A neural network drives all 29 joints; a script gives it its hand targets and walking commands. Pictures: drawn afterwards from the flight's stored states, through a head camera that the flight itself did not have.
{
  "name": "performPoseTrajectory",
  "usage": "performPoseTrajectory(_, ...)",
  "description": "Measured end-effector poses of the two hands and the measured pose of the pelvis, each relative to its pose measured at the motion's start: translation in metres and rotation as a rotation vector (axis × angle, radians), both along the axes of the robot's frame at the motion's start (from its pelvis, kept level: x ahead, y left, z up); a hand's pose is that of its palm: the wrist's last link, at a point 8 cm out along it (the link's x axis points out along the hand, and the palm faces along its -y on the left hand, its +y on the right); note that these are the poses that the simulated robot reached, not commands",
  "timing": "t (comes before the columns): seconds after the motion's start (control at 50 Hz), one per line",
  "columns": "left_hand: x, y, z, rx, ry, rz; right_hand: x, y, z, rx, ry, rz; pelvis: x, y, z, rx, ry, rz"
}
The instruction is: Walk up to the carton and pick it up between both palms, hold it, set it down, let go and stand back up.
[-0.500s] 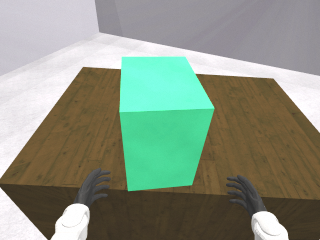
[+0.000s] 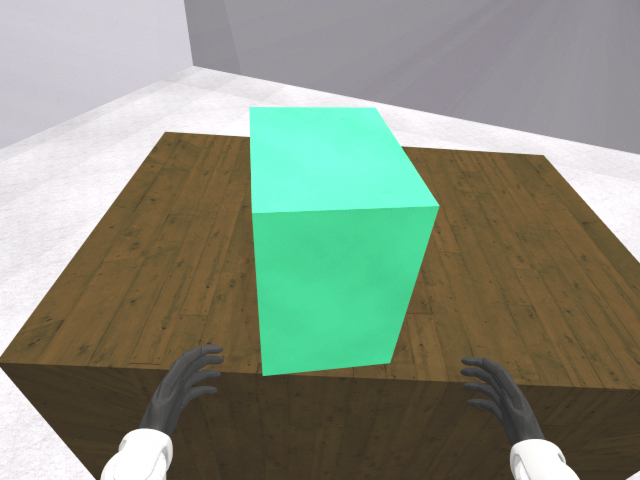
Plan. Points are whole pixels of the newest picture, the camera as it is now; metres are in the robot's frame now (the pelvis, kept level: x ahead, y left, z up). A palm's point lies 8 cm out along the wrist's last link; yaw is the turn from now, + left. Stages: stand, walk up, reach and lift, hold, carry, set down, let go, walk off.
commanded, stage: stand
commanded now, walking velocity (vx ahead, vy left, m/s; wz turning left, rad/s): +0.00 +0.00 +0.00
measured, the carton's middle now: (320, 237) +0.45 +0.01 +0.11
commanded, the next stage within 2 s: none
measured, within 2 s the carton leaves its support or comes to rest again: neither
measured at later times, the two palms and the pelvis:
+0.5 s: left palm (167, 413) +0.22 +0.19 +0.02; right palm out of the picture +0.09 -0.25 -0.12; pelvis +0.02 -0.01 -0.01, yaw +1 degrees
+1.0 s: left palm (172, 416) +0.22 +0.18 +0.01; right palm out of the picture +0.15 -0.28 -0.10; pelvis +0.02 -0.03 -0.01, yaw +4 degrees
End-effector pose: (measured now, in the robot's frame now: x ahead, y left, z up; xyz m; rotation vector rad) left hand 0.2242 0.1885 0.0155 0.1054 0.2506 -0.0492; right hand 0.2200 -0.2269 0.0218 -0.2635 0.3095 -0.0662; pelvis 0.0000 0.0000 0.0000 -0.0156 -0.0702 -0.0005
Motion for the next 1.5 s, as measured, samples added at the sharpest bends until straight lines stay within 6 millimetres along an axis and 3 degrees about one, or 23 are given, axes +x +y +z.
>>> performPoseTrajectory(0.1,-0.001,0.002,-0.002,0.029,-0.035,-0.040,-0.010,-0.008,-0.009,-0.018,0.030,0.018,0.001,0.000,-0.003,0.001,0.036,-0.005)
performPoseTrajectory(0.16,-0.001,0.003,-0.003,0.038,-0.046,-0.054,-0.021,-0.017,-0.030,-0.038,0.145,0.001,0.002,-0.001,-0.004,0.001,0.047,-0.005)
performPoseTrajectory(0.32,-0.001,0.002,-0.003,0.059,-0.050,-0.057,-0.090,-0.036,-0.109,0.007,0.552,-0.102,0.012,-0.002,-0.008,-0.002,0.056,0.011)
performPoseTrajectory(0.4,-0.001,0.001,-0.001,0.085,-0.041,-0.057,-0.120,-0.033,-0.131,0.052,0.673,-0.130,0.018,-0.005,-0.009,0.004,0.053,0.018)
performPoseTrajectory(0.48,0.000,-0.001,0.000,0.108,-0.029,-0.051,-0.132,-0.029,-0.144,0.086,0.731,-0.136,0.022,-0.008,-0.009,0.009,0.049,0.025)
performPoseTrajectory(0.62,0.000,-0.004,0.002,0.128,-0.014,-0.026,-0.112,-0.028,-0.146,0.095,0.702,-0.103,0.025,-0.015,-0.009,0.015,0.038,0.036)
performPoseTrajectory(0.74,-0.001,-0.006,0.002,0.120,-0.013,0.009,-0.083,-0.038,-0.134,0.071,0.618,-0.081,0.022,-0.022,-0.009,0.012,0.034,0.046)
performPoseTrajectory(0.84,-0.002,-0.008,0.001,0.108,-0.020,0.035,-0.070,-0.046,-0.123,0.046,0.576,-0.074,0.020,-0.028,-0.008,0.009,0.036,0.056)
performPoseTrajectory(1.04,-0.003,-0.009,-0.001,0.098,-0.031,0.050,-0.077,-0.054,-0.122,0.024,0.609,-0.074,0.018,-0.035,-0.007,0.003,0.046,0.071)
performPoseTrajectory(1.24,-0.003,-0.009,-0.001,0.100,-0.032,0.052,-0.088,-0.049,-0.131,0.038,0.663,-0.071,0.019,-0.035,-0.007,0.002,0.046,0.086)
performPoseTrajectory(1.5,-0.003,-0.009,-0.001,0.093,-0.031,0.058,-0.079,-0.044,-0.130,0.042,0.653,-0.055,0.017,-0.034,-0.008,0.002,0.039,0.105)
